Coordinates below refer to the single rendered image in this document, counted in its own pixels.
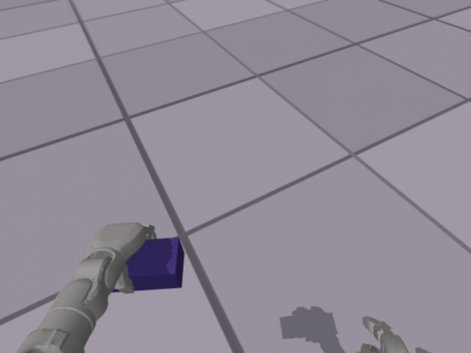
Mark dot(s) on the left robot hand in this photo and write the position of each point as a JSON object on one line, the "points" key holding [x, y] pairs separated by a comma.
{"points": [[126, 238]]}

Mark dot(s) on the right robot hand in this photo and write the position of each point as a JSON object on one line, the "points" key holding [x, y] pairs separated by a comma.
{"points": [[389, 343]]}

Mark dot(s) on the carton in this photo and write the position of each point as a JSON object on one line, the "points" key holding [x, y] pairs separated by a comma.
{"points": [[158, 264]]}

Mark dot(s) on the left robot arm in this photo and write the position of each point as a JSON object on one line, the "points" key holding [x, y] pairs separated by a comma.
{"points": [[71, 320]]}

